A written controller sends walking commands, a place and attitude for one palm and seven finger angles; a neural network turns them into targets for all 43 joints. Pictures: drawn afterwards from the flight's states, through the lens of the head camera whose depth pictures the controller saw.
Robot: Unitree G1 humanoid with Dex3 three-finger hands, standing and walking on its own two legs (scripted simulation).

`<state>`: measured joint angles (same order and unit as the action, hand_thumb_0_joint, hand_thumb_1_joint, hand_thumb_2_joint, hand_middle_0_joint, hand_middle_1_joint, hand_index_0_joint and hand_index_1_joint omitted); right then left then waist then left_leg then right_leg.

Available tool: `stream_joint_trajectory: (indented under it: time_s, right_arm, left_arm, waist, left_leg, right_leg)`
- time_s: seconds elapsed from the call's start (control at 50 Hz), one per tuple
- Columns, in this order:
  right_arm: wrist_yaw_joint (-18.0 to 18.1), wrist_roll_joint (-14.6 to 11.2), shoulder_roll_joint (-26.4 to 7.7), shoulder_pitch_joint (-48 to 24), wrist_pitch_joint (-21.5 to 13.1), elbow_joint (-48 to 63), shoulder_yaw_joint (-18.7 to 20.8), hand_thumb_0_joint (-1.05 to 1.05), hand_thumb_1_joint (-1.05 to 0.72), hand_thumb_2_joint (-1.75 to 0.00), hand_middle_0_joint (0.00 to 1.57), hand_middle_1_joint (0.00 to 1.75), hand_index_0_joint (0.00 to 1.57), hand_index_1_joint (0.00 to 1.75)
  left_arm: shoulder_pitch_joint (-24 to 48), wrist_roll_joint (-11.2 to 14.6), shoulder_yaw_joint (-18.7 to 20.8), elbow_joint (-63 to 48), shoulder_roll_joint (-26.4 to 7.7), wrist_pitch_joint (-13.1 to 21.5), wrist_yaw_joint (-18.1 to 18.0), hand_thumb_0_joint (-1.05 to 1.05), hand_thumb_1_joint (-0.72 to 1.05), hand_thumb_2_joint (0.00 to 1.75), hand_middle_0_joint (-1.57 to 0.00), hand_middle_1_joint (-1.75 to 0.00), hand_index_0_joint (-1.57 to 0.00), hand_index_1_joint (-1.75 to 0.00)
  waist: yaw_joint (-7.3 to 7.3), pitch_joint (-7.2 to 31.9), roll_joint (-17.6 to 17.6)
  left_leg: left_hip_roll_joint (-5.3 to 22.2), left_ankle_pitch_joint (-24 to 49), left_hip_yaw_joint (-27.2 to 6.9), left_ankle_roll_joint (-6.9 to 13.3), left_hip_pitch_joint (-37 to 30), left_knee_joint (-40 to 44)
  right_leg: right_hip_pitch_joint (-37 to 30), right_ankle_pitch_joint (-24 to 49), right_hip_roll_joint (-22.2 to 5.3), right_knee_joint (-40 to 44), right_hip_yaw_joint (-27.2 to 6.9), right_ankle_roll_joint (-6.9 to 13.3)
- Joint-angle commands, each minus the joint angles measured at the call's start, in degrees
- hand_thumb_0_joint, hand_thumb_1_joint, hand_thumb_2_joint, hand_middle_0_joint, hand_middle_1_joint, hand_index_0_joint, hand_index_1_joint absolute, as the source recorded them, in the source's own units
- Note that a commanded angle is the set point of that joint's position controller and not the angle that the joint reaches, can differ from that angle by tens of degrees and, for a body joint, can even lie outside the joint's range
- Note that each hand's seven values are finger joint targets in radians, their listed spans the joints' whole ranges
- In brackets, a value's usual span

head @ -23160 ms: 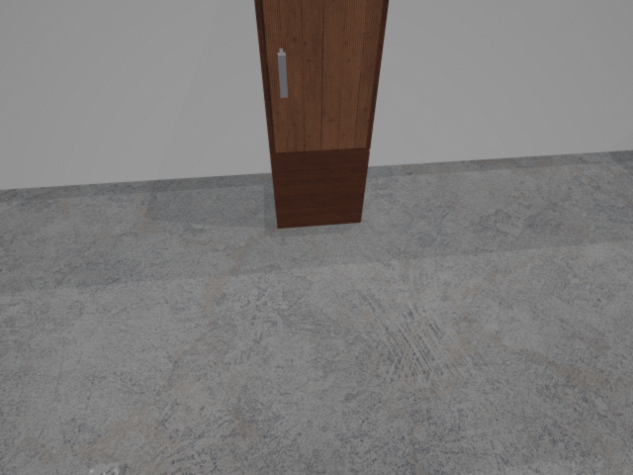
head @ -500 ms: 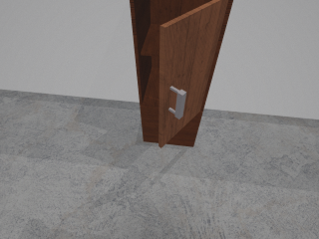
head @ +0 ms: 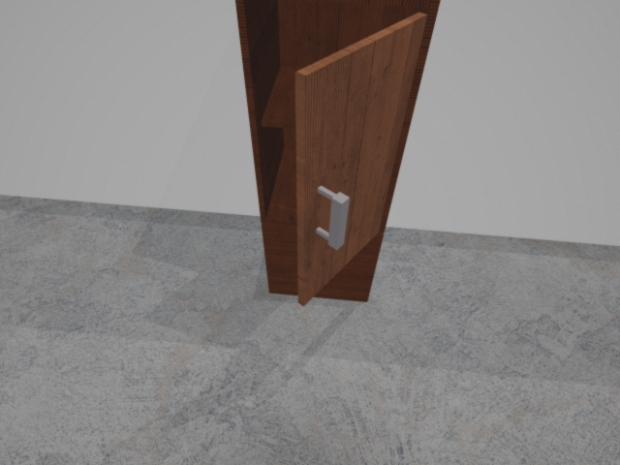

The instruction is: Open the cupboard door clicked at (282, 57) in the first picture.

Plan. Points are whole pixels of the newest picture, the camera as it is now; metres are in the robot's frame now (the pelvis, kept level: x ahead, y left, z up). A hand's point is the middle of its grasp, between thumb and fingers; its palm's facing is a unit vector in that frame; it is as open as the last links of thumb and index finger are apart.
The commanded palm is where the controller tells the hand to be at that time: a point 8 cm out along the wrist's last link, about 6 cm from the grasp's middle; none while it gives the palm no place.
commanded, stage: look to check the result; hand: left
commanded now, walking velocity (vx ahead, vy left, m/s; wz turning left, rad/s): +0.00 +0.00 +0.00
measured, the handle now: (329, 217) +0.56 -0.01 -0.04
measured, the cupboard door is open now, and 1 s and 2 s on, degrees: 55 55 55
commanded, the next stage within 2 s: walk to a spot facing it in 0.56 s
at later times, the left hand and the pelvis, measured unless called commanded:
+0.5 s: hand out of the picture -0.01 +0.15 -0.18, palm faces +0.06 -0.98 -0.18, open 7.4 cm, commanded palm none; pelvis +0.02 -0.01 +0.00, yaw +0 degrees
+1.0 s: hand out of the picture +0.02 +0.17 -0.18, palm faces -0.03 -0.98 -0.20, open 7.4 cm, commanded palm none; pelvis +0.02 -0.01 -0.01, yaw -7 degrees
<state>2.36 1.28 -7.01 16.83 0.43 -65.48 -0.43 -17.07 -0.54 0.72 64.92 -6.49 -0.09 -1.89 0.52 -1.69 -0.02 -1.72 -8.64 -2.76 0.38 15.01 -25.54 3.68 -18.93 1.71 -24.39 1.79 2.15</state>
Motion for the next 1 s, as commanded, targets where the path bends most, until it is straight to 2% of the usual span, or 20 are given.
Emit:
stream_joint_trajectory:
  time_s: [0.0,0.08,0.14,0.18,0.28,0.34,0.4,0.42,0.48,0.52,0.58,0.66,0.72,0.78,0.88,0.92,0.94,0.96,0.98]
  right_arm:
    - [0.62,-0.12,-5.13,3.51,-0.61,1.23,0.94,0.0,-0.9,-0.9,0.2,0.3,0.2,0.3]
    - [0.62,-0.17,-5.29,3.22,-0.4,1.13,0.98,0.0,-0.9,-0.9,0.2,0.3,0.2,0.3]
    - [0.62,-0.26,-5.52,3.08,-0.42,1.14,1.01,0.0,-0.9,-0.9,0.2,0.3,0.2,0.3]
    - [0.69,-0.25,-5.61,2.79,-0.39,1.04,0.96,0.0,-0.9,-0.9,0.2,0.3,0.2,0.3]
    - [0.73,-0.3,-5.99,2.35,-0.39,1.01,0.94,0.0,-0.9,-0.9,0.2,0.3,0.2,0.3]
    - [0.76,-0.32,-5.96,2.06,-0.45,1.02,0.93,0.0,-0.9,-0.9,0.2,0.3,0.2,0.3]
    - [0.82,-0.33,-6.16,1.75,-0.54,1.0,0.88,0.0,-0.9,-0.9,0.2,0.3,0.2,0.3]
    - [0.85,-0.39,-6.26,1.6,-0.48,1.13,0.92,0.0,-0.9,-0.9,0.2,0.3,0.2,0.3]
    - [0.83,-0.24,-6.34,1.54,-0.46,0.95,0.85,0.0,-0.9,-0.9,0.2,0.3,0.2,0.3]
    - [0.85,-0.37,-6.39,1.48,-0.5,1.12,0.83,0.0,-0.9,-0.9,0.2,0.3,0.2,0.3]
    - [0.89,-0.25,-6.44,1.57,-0.62,0.99,0.85,0.0,-0.9,-0.9,0.2,0.3,0.2,0.3]
    - [0.93,-0.31,-6.37,1.66,-0.64,0.96,0.77,0.0,-0.9,-0.9,0.2,0.3,0.2,0.3]
    - [1.31,-0.3,-6.68,1.81,-0.13,1.19,1.4,0.0,-0.9,-0.9,0.2,0.3,0.2,0.3]
    - [1.72,-0.15,-7.82,1.79,0.69,2.36,2.61,0.0,-0.9,-0.9,0.2,0.3,0.2,0.3]
    - [1.88,-0.07,-8.29,0.57,0.93,5.42,3.73,0.0,-0.9,-0.9,0.2,0.3,0.2,0.3]
    - [1.91,-0.07,-8.89,0.23,0.84,6.5,4.03,0.0,-0.9,-0.9,0.2,0.3,0.2,0.3]
    - [1.97,0.02,-9.41,0.46,0.78,6.74,4.27,0.0,-0.9,-0.9,0.2,0.3,0.2,0.3]
    - [2.04,0.13,-10.44,0.9,0.66,7.08,4.55,0.0,-0.9,-0.9,0.2,0.3,0.2,0.3]
    - [2.12,0.27,-11.85,1.79,0.58,7.26,4.82,0.0,-0.9,-0.9,0.2,0.3,0.2,0.3]
  left_arm:
    - [-6.3,0.41,0.92,-0.52,-6.02,0.58,-0.64,0.0,0.9,0.9,-0.2,-0.3,-0.2,-0.3]
    - [-6.13,0.4,0.85,-0.61,-6.23,0.51,-0.68,0.0,0.9,0.9,-0.2,-0.3,-0.2,-0.3]
    - [-6.25,0.45,0.77,-0.65,-6.57,0.61,-0.73,0.0,0.9,0.9,-0.2,-0.3,-0.2,-0.3]
    - [-6.2,0.46,0.76,-0.54,-6.5,0.54,-0.72,0.0,0.9,0.9,-0.2,-0.3,-0.2,-0.3]
    - [-6.38,0.44,0.7,-0.41,-6.76,0.6,-0.75,0.0,0.9,0.9,-0.2,-0.3,-0.2,-0.3]
    - [-6.55,0.44,0.74,-0.38,-6.74,0.54,-0.77,0.0,0.9,0.9,-0.2,-0.3,-0.2,-0.3]
    - [-6.76,0.47,0.72,-0.36,-6.84,0.55,-0.75,0.0,0.9,0.9,-0.2,-0.3,-0.2,-0.3]
    - [-6.89,0.44,0.71,-0.39,-6.79,0.6,-0.78,0.0,0.9,0.9,-0.2,-0.3,-0.2,-0.3]
    - [-6.56,0.45,0.61,-0.3,-6.67,0.51,-0.71,0.0,0.9,0.9,-0.2,-0.3,-0.2,-0.3]
    - [-6.53,0.4,0.77,-0.35,-6.84,0.55,-0.71,0.0,0.9,0.9,-0.2,-0.3,-0.2,-0.3]
    - [-6.29,0.45,0.72,-0.38,-6.84,0.62,-0.74,0.0,0.9,0.9,-0.2,-0.3,-0.2,-0.3]
    - [-6.22,0.48,0.77,-0.5,-6.93,0.56,-0.78,0.0,0.9,0.9,-0.2,-0.3,-0.2,-0.3]
    - [-6.26,0.27,1.6,-1.07,-7.4,-0.07,-0.82,0.0,0.9,0.9,-0.2,-0.3,-0.2,-0.3]
    - [-4.64,-0.1,2.92,-2.86,-8.76,-1.1,-0.46,0.0,0.9,0.9,-0.2,-0.3,-0.2,-0.3]
    - [-2.67,-0.32,4.45,-5.61,-10.46,-1.81,0.09,0.0,0.9,0.9,-0.2,-0.3,-0.2,-0.3]
    - [-2.03,-0.34,4.72,-6.47,-10.55,-1.94,0.29,0.0,0.9,0.9,-0.2,-0.3,-0.2,-0.3]
    - [-1.29,-0.31,4.86,-7.07,-10.68,-2.08,0.48,0.0,0.9,0.9,-0.2,-0.3,-0.2,-0.3]
    - [-0.71,-0.32,4.87,-7.69,-10.28,-2.1,0.66,0.0,0.9,0.9,-0.2,-0.3,-0.2,-0.3]
    - [0.01,-0.32,4.88,-8.4,-9.76,-2.2,0.88,0.0,0.9,0.9,-0.2,-0.3,-0.2,-0.3]
  waist:
    - [-0.52,-3.94,-0.7]
    - [-0.4,-4.54,0.73]
    - [-0.31,-3.11,1.13]
    - [-0.35,-3.55,0.03]
    - [-0.34,-3.53,1.27]
    - [-0.43,-3.58,-0.01]
    - [-0.56,-3.11,0.11]
    - [-0.63,-3.17,1.17]
    - [-0.47,-3.86,-0.01]
    - [-0.65,-3.98,0.4]
    - [-0.49,-2.82,0.24]
    - [-0.62,-3.49,0.65]
    - [-0.71,-3.69,1.0]
    - [-0.23,-3.99,2.48]
    - [-0.11,-2.61,2.46]
    - [-0.05,-1.81,0.07]
    - [0.21,-2.11,-1.43]
    - [0.34,-1.96,-4.12]
    - [0.52,-1.82,-7.59]
  left_leg:
    - [5.5,7.25,-4.58,2.34,-2.86,2.79]
    - [5.52,7.24,-4.41,2.28,-3.21,2.49]
    - [5.58,8.8,-3.92,2.28,-4.42,1.93]
    - [5.61,8.79,-4.14,2.3,-4.42,2.14]
    - [5.69,9.23,-3.82,2.28,-4.8,2.07]
    - [5.7,9.71,-3.76,2.33,-4.99,1.99]
    - [5.71,10.27,-3.76,2.38,-5.28,1.91]
    - [5.67,10.06,-3.67,2.35,-5.58,1.58]
    - [5.74,9.54,-3.86,2.28,-5.41,2.25]
    - [5.74,9.51,-3.89,2.32,-5.19,2.18]
    - [5.74,10.93,-3.64,2.25,-5.69,2.0]
    - [5.66,11.03,-3.56,2.23,-5.26,1.88]
    - [6.43,10.67,-1.6,1.93,-5.44,-0.53]
    - [7.09,7.27,0.61,1.39,-2.56,-3.09]
    - [7.51,3.58,3.26,0.39,-0.76,-6.79]
    - [8.56,3.79,2.77,0.62,-2.52,-6.11]
    - [9.97,3.72,0.97,1.34,-3.25,-4.35]
    - [12.31,4.66,-1.62,2.66,-4.58,-2.22]
    - [15.69,4.24,-5.34,4.67,-5.89,0.85]
  right_leg:
    - [5.98,8.47,-6.92,6.4,-4.8,1.11]
    - [6.32,8.85,-6.89,6.73,-4.72,1.0]
    - [5.49,11.2,-7.12,6.51,-4.5,0.85]
    - [5.52,10.97,-7.0,6.54,-4.58,0.89]
    - [5.11,12.43,-7.03,6.72,-4.75,0.66]
    - [4.97,12.48,-7.1,6.62,-4.42,0.67]
    - [4.44,13.55,-7.17,6.75,-4.64,0.5]
    - [4.64,13.6,-7.03,6.88,-4.34,0.46]
    - [5.01,12.34,-7.0,6.94,-4.65,0.65]
    - [4.75,12.03,-6.88,7.25,-4.51,0.55]
    - [3.77,14.75,-7.17,6.86,-4.62,0.5]
    - [3.51,15.53,-7.24,6.96,-4.35,0.36]
    - [4.75,18.89,-7.07,5.78,-5.71,0.56]
    - [5.36,21.58,-7.39,3.28,-7.88,1.56]
    - [6.92,23.71,-8.02,0.11,-12.15,3.34]
    - [9.02,22.51,-6.78,-1.61,-12.28,3.01]
    - [10.96,20.28,-5.29,-3.12,-11.79,2.59]
    - [13.29,17.27,-3.28,-5.64,-10.63,1.75]
    - [16.06,11.25,-0.93,-9.87,-8.44,0.91]
